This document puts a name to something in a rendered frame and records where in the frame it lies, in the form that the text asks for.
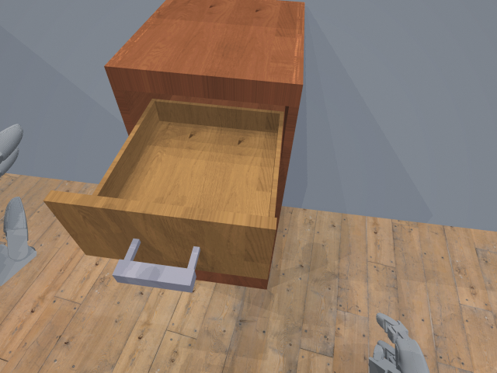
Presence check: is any drawer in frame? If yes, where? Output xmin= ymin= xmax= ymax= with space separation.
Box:
xmin=43 ymin=99 xmax=284 ymax=280

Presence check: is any robot right hand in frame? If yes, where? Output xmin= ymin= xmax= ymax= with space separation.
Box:
xmin=369 ymin=313 xmax=429 ymax=373

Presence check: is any cabinet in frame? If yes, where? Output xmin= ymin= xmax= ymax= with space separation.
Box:
xmin=104 ymin=0 xmax=305 ymax=290

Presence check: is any robot left hand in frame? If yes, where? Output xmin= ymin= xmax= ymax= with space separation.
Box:
xmin=0 ymin=124 xmax=36 ymax=286

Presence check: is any handle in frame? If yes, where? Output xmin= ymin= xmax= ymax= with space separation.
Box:
xmin=113 ymin=239 xmax=200 ymax=293

